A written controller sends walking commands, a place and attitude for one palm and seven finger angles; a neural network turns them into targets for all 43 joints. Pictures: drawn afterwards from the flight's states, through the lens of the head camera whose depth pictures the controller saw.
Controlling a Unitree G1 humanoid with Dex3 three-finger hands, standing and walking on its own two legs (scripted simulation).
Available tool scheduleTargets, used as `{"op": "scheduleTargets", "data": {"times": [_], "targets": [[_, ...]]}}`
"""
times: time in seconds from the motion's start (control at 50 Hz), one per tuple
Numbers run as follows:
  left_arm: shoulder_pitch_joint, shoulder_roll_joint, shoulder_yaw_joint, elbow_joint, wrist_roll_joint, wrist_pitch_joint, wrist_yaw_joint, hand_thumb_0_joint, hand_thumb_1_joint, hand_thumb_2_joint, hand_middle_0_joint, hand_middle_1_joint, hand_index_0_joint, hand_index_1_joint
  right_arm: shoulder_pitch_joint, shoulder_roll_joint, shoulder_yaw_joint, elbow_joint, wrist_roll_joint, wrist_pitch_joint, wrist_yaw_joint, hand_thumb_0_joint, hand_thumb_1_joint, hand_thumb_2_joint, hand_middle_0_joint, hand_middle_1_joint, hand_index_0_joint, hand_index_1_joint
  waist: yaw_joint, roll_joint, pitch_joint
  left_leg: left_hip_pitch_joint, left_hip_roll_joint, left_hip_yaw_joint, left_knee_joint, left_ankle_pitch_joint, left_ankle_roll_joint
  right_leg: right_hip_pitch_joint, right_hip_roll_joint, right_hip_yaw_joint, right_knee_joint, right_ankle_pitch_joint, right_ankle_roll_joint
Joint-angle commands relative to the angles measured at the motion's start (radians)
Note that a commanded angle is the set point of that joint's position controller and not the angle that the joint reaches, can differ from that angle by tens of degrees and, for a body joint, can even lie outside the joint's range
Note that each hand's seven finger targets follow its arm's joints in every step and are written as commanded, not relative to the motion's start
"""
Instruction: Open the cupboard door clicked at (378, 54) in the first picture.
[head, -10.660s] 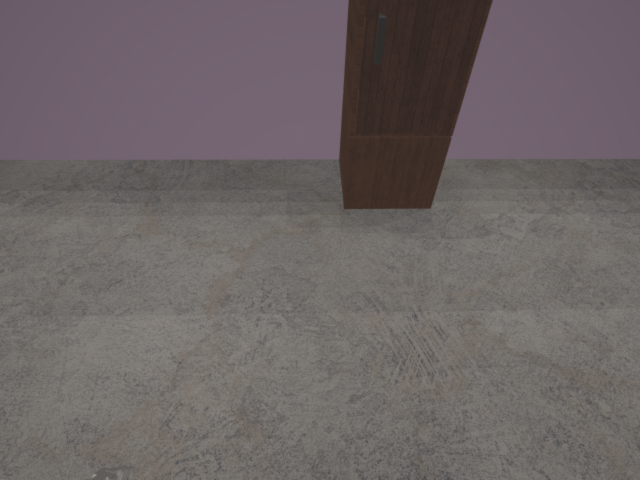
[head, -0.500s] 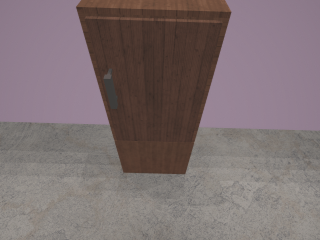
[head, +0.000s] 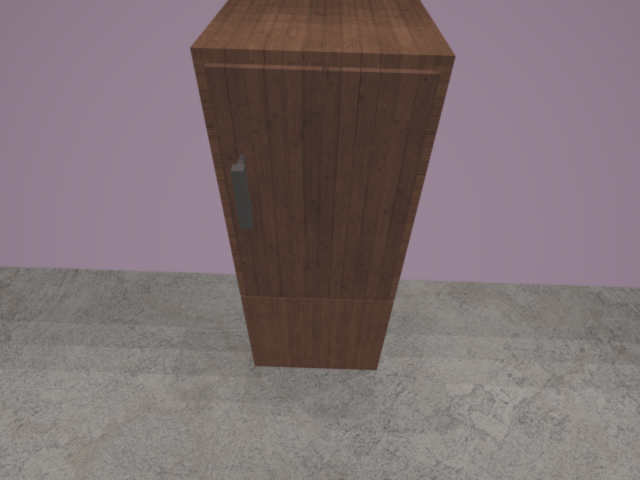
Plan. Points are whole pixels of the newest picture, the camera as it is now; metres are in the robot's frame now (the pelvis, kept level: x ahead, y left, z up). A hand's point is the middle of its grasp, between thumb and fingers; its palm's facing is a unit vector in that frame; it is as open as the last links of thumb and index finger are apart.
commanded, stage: shuffle to correct the standing spot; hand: left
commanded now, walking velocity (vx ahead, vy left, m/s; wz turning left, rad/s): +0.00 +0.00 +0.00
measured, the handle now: (244, 192) +0.62 +0.19 +0.02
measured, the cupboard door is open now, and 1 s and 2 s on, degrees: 0 0 0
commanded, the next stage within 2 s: come to a stop and stand still in 0.42 s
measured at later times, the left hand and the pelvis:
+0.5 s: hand out of the picture -0.01 +0.15 -0.19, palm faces +0.06 -0.99 -0.13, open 7.4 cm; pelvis +0.05 +0.00 -0.01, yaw +0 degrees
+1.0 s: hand out of the picture +0.14 +0.21 -0.17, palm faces +0.04 -0.97 -0.23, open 7.3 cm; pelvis +0.08 +0.02 +0.00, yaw +0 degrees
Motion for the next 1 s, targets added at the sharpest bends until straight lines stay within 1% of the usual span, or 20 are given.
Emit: {"op": "scheduleTargets", "data": {"times": [0.0, 0.06, 0.1, 0.18, 0.3, 0.38, 0.44, 0.48, 0.52, 0.54, 0.58, 0.6, 0.64, 0.66, 0.72, 0.76, 0.82, 0.86, 0.92, 0.98], "targets": [[-0.032, 0.159, 0.03, -0.05, 0.0, -0.019, 0.008, 0.0, 0.9, 0.9, -0.2, -0.3, -0.2, -0.3, -0.016, -0.174, -0.033, -0.045, -0.003, -0.022, -0.01, 0.0, -0.9, -0.9, 0.2, 0.3, 0.2, 0.3, -0.008, -0.015, 0.054, -0.17, 0.13, -0.131, -0.166, -0.016, 0.009, 0.065, -0.09, 0.128, -0.104, -0.074, -0.021], [-0.012, 0.149, 0.027, -0.035, 0.001, -0.017, 0.009, 0.0, 0.9, 0.9, -0.2, -0.3, -0.2, -0.3, -0.007, -0.164, -0.03, -0.027, -0.001, -0.021, -0.009, 0.0, -0.9, -0.9, 0.2, 0.3, 0.2, 0.3, -0.003, -0.008, 0.056, -0.19, 0.132, -0.14, -0.182, -0.048, 0.01, 0.084, -0.09, 0.118, -0.105, -0.071, -0.015], [0.051, 0.059, 0.006, -0.001, -0.001, -0.006, 0.013, 0.0, 0.9, 0.9, -0.2, -0.3, -0.2, -0.3, 0.053, -0.071, -0.007, 0.007, -0.004, -0.008, -0.006, 0.0, -0.9, -0.9, 0.2, 0.3, 0.2, 0.3, -0.007, -0.029, 0.032, -0.18, 0.121, -0.122, -0.173, -0.12, -0.001, 0.087, -0.09, 0.118, -0.116, -0.171, -0.002], [0.103, 0.043, 0.01, 0.012, 0.008, 0.007, 0.01, 0.0, 0.9, 0.9, -0.2, -0.3, -0.2, -0.3, 0.106, -0.069, -0.011, 0.036, -0.01, 0.007, -0.008, 0.0, -0.9, -0.9, 0.2, 0.3, 0.2, 0.3, -0.008, -0.022, 0.112, -0.234, 0.13, -0.141, -0.187, -0.31, 0.016, 0.014, -0.064, 0.102, -0.089, -0.332, -0.005], [0.188, -0.017, 0.011, 0.034, 0.008, -0.006, 0.002, 0.0, 0.9, 0.9, -0.2, -0.3, -0.2, -0.3, 0.15, -0.042, -0.016, 0.061, -0.001, -0.011, -0.021, 0.0, -0.9, -0.9, 0.2, 0.3, 0.2, 0.3, -0.001, 0.045, 0.144, -0.231, 0.166, -0.161, -0.17, -0.233, 0.045, 0.023, -0.039, 0.064, 0.002, -0.179, -0.03], [0.239, -0.043, 0.017, 0.05, 0.008, -0.011, 0.003, 0.0, 0.9, 0.9, -0.2, -0.3, -0.2, -0.3, 0.195, -0.009, -0.023, 0.076, 0.003, -0.018, -0.029, 0.0, -0.9, -0.9, 0.2, 0.3, 0.2, 0.3, -0.002, 0.046, 0.183, -0.243, 0.17, -0.155, -0.142, -0.234, 0.053, 0.004, -0.037, 0.072, 0.024, -0.202, -0.044], [0.305, -0.051, 0.027, 0.072, 0.007, -0.019, 0.009, 0.0, 0.9, 0.9, -0.2, -0.3, -0.2, -0.3, 0.213, 0.035, -0.02, 0.079, 0.007, -0.027, -0.035, 0.0, -0.9, -0.9, 0.2, 0.3, 0.2, 0.3, 0.011, -0.051, 0.171, -0.293, 0.114, -0.078, 0.011, -0.127, 0.036, 0.073, -0.084, 0.166, -0.014, -0.163, -0.081], [0.391, -0.019, 0.044, 0.105, 0.004, -0.029, 0.019, 0.0, 0.9, 0.9, -0.2, -0.3, -0.2, -0.3, 0.21, 0.085, -0.016, 0.072, 0.009, -0.032, -0.035, 0.0, -0.9, -0.9, 0.2, 0.3, 0.2, 0.3, 0.024, -0.194, 0.102, -0.364, 0.043, 0.043, 0.25, -0.131, 0.007, 0.18, -0.215, 0.336, -0.116, -0.107, -0.156], [0.425, -0.016, 0.055, 0.112, 0.008, -0.035, 0.029, 0.0, 0.9, 0.9, -0.2, -0.3, -0.2, -0.3, 0.148, 0.094, -0.021, 0.044, 0.011, -0.033, -0.032, 0.0, -0.9, -0.9, 0.2, 0.3, 0.2, 0.3, 0.042, -0.182, 0.092, -0.455, 0.066, 0.037, 0.424, -0.256, -0.001, 0.218, -0.293, 0.417, -0.167, 0.002, -0.236], [0.392, -0.036, 0.054, 0.101, 0.012, -0.033, 0.037, 0.0, 0.9, 0.9, -0.2, -0.3, -0.2, -0.3, 0.131, 0.103, -0.019, 0.039, 0.011, -0.035, -0.031, 0.0, -0.9, -0.9, 0.2, 0.3, 0.2, 0.3, 0.031, -0.126, 0.101, -0.443, 0.086, 0.013, 0.411, -0.259, -0.004, 0.186, -0.301, 0.384, -0.148, 0.119, -0.246], [0.276, -0.063, 0.043, 0.072, 0.012, -0.022, 0.042, 0.0, 0.9, 0.9, -0.2, -0.3, -0.2, -0.3, 0.195, 0.145, -0.013, 0.073, 0.019, -0.033, -0.032, 0.0, -0.9, -0.9, 0.2, 0.3, 0.2, 0.3, -0.032, -0.059, 0.063, -0.219, 0.095, 0.013, 0.145, -0.126, -0.015, 0.056, -0.231, 0.21, -0.045, 0.273, -0.18], [0.234, -0.085, 0.039, 0.064, 0.005, -0.015, 0.042, 0.0, 0.9, 0.9, -0.2, -0.3, -0.2, -0.3, 0.276, 0.158, -0.01, 0.114, 0.019, -0.035, -0.034, 0.0, -0.9, -0.9, 0.2, 0.3, 0.2, 0.3, -0.062, -0.034, 0.04, -0.079, 0.089, 0.018, -0.018, 0.089, -0.023, -0.001, -0.157, 0.119, 0.037, 0.245, -0.115], [0.277, -0.154, 0.024, 0.064, -0.01, -0.005, 0.047, 0.0, 0.9, 0.9, -0.2, -0.3, -0.2, -0.3, 0.32, 0.061, -0.024, 0.141, 0.01, -0.044, -0.055, 0.0, -0.9, -0.9, 0.2, 0.3, 0.2, 0.3, -0.031, 0.211, -0.003, 0.022, 0.296, -0.176, -0.055, 0.687, 0.052, -0.062, -0.024, 0.007, 0.123, -0.069, 0.007], [0.283, -0.153, 0.016, 0.072, -0.009, -0.004, 0.052, 0.0, 0.9, 0.9, -0.2, -0.3, -0.2, -0.3, 0.259, 0.055, -0.021, 0.13, 0.009, -0.032, -0.057, 0.0, -0.9, -0.9, 0.2, 0.3, 0.2, 0.3, -0.01, 0.152, 0.011, -0.024, 0.322, -0.152, -0.042, 0.766, 0.094, -0.007, -0.026, 0.023, 0.086, -0.188, 0.016], [0.278, -0.137, 0.015, 0.084, 0.0, 0.01, 0.054, 0.0, 0.9, 0.9, -0.2, -0.3, -0.2, -0.3, 0.235, 0.057, -0.024, 0.12, 0.02, -0.027, -0.071, 0.0, -0.9, -0.9, 0.2, 0.3, 0.2, 0.3, -0.018, 0.117, 0.09, 0.042, 0.268, -0.101, 0.01, 1.142, 0.044, -0.032, -0.03, 0.004, 0.078, -0.029, 0.016], [0.262, -0.121, 0.025, 0.058, 0.003, 0.024, 0.055, 0.0, 0.9, 0.9, -0.2, -0.3, -0.2, -0.3, 0.271, 0.028, -0.041, 0.115, 0.017, -0.019, -0.079, 0.0, -0.9, -0.9, 0.2, 0.3, 0.2, 0.3, -0.037, 0.122, 0.084, 0.138, 0.293, -0.117, 0.017, 1.326, 0.039, -0.113, -0.009, -0.022, 0.141, -0.15, 0.02], [0.157, -0.094, 0.043, -0.01, 0.011, 0.046, 0.048, 0.0, 0.9, 0.9, -0.2, -0.3, -0.2, -0.3, 0.315, -0.009, -0.063, 0.108, 0.004, -0.006, -0.092, 0.0, -0.9, -0.9, 0.2, 0.3, 0.2, 0.3, -0.075, 0.111, 0.075, 0.208, 0.379, -0.191, 0.001, 1.328, 0.129, -0.267, 0.007, 0.019, 0.37, -0.382, 0.01], [0.117, -0.105, 0.056, -0.044, 0.013, 0.052, 0.041, 0.0, 0.9, 0.9, -0.2, -0.3, -0.2, -0.3, 0.263, -0.016, -0.069, 0.082, -0.006, -0.003, -0.094, 0.0, -0.9, -0.9, 0.2, 0.3, 0.2, 0.3, -0.06, 0.069, 0.068, 0.145, 0.393, -0.179, -0.018, 1.146, 0.167, -0.293, 0.003, 0.076, 0.49, -0.364, 0.001], [0.094, -0.099, 0.066, -0.07, 0.01, 0.058, 0.027, 0.0, 0.9, 0.9, -0.2, -0.3, -0.2, -0.3, 0.17, -0.01, -0.067, 0.044, -0.012, -0.006, -0.088, 0.0, -0.9, -0.9, 0.2, 0.3, 0.2, 0.3, -0.026, 0.077, 0.039, 0.082, 0.36, -0.126, -0.037, 0.993, 0.149, -0.275, 0.01, 0.1, 0.531, -0.265, 0.01], [0.069, -0.095, 0.063, -0.091, 0.005, 0.059, 0.02, 0.0, 0.9, 0.9, -0.2, -0.3, -0.2, -0.3, 0.107, -0.009, -0.067, 0.025, -0.016, -0.007, -0.071, 0.0, -0.9, -0.9, 0.2, 0.3, 0.2, 0.3, -0.01, 0.136, 0.042, -0.034, 0.323, -0.076, -0.059, 0.785, 0.123, -0.146, -0.003, 0.083, 0.394, -0.206, 0.007]]}}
